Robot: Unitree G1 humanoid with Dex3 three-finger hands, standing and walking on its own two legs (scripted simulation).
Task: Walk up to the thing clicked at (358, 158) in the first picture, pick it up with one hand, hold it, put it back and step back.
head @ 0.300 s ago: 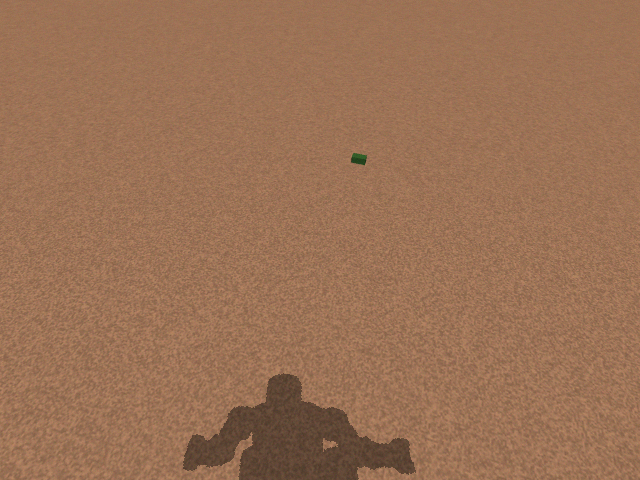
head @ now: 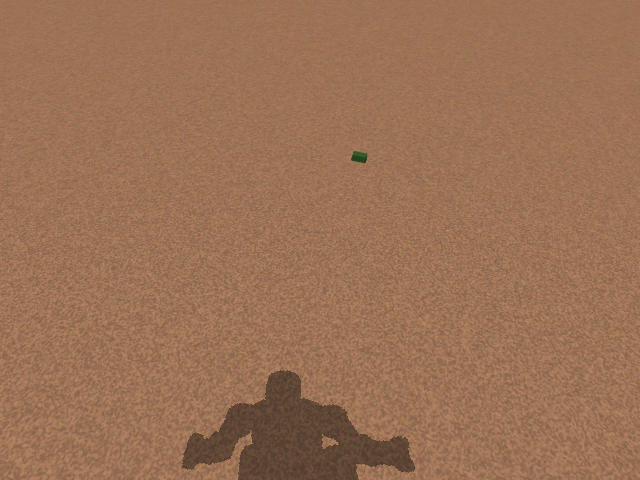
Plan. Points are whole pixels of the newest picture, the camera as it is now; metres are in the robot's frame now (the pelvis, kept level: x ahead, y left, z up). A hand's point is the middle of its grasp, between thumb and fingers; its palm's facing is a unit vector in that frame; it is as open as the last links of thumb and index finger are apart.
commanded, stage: stand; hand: left
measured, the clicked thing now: (359, 157) +1.69 -0.20 -0.76
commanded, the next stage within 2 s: walk up in 0.82 s
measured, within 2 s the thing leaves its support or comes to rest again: neither
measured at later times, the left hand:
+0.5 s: hand out of the picture +0.08 +0.25 -0.16, palm faces -0.03 -0.94 -0.34, open 7.4 cm
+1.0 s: hand out of the picture +0.12 +0.25 -0.15, palm faces -0.12 -0.93 -0.36, open 7.4 cm
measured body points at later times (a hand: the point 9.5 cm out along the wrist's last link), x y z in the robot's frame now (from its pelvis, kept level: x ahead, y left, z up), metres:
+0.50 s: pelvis +0.01 +0.00 +0.00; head +0.02 +0.00 +0.45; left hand +0.09 +0.30 -0.13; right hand +0.09 -0.30 -0.13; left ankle +0.01 +0.12 -0.75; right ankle +0.00 -0.12 -0.75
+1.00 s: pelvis +0.03 -0.02 -0.01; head +0.04 -0.02 +0.44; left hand +0.12 +0.30 -0.12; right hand +0.07 -0.34 -0.12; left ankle +0.01 +0.12 -0.75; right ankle +0.04 -0.15 -0.71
